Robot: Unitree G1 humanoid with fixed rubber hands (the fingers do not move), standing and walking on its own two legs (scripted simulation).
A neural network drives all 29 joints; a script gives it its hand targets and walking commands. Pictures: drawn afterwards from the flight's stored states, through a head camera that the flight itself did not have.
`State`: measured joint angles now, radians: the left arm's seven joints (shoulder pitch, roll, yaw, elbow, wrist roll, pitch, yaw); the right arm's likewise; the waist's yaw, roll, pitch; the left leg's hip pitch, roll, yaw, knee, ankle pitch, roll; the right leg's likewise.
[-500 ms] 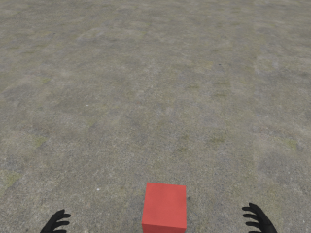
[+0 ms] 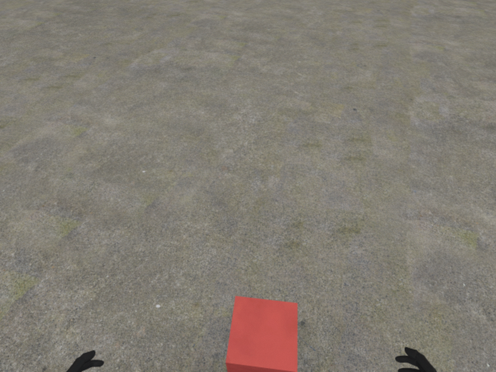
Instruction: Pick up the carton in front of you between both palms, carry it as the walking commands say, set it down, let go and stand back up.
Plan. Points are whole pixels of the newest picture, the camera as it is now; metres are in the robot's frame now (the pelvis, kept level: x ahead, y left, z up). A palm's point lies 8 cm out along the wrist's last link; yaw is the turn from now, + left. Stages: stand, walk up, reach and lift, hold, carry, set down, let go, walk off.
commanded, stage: stand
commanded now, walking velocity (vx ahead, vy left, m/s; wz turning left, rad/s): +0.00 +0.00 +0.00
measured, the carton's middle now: (262, 342) +0.35 -0.04 -0.65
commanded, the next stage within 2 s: none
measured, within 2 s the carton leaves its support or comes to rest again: neither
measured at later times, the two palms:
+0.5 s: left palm out of the picture +0.08 +0.31 -0.10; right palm out of the picture +0.09 -0.30 -0.10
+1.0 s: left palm out of the picture +0.07 +0.31 -0.10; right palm out of the picture +0.07 -0.31 -0.10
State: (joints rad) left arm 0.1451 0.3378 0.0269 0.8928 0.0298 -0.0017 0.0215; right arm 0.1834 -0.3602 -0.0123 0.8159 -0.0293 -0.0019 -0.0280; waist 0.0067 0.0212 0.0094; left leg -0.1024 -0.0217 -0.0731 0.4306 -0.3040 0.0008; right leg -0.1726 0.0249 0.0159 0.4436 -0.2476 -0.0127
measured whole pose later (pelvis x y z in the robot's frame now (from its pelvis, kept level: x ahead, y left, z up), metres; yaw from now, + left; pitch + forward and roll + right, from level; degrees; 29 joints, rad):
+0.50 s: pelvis -0.01 +0.00 +0.00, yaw +0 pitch -2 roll +0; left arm 0.13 0.37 0.02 1.00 0.02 0.00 0.01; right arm 0.17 -0.38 0.00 0.94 -0.02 -0.01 -0.02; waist 0.01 0.02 0.02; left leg -0.08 -0.02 -0.07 0.37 -0.25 0.00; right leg -0.15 0.02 0.02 0.38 -0.20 -0.01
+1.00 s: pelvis -0.02 +0.00 +0.01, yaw +0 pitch -3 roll +0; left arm 0.11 0.38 0.01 1.05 0.02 -0.01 0.01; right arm 0.15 -0.39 0.00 1.00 -0.02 -0.01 -0.02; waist 0.01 0.01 0.03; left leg -0.07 -0.02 -0.07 0.35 -0.23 0.00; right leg -0.14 0.02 0.02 0.36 -0.18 -0.01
